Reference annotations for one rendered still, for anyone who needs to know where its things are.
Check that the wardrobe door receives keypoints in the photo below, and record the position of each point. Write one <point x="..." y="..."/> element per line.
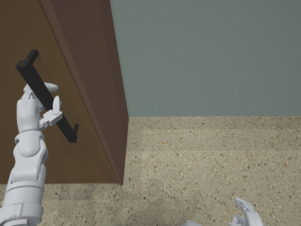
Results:
<point x="24" y="26"/>

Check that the left robot hand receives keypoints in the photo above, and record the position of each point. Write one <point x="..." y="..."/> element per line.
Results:
<point x="28" y="110"/>

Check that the handle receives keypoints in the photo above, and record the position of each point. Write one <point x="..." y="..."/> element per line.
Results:
<point x="32" y="78"/>

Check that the right robot hand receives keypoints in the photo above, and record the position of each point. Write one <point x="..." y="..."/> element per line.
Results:
<point x="251" y="218"/>

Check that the left robot forearm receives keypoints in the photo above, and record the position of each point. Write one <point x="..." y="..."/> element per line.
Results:
<point x="23" y="196"/>

